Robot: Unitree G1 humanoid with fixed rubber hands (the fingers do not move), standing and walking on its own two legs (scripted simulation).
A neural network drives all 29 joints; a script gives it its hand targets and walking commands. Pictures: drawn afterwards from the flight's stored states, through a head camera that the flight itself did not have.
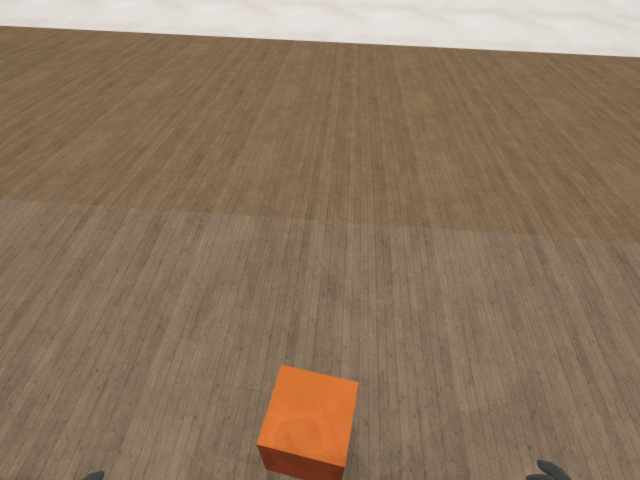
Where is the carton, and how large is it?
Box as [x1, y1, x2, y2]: [257, 365, 358, 479]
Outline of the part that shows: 281,365 257,442 257,446 266,469 303,479 341,479 344,468 358,382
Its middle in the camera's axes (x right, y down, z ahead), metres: -0.03 +0.52 +1.06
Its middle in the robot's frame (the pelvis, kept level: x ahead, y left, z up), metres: +0.38 +0.02 -0.66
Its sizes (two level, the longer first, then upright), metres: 0.210 0.200 0.250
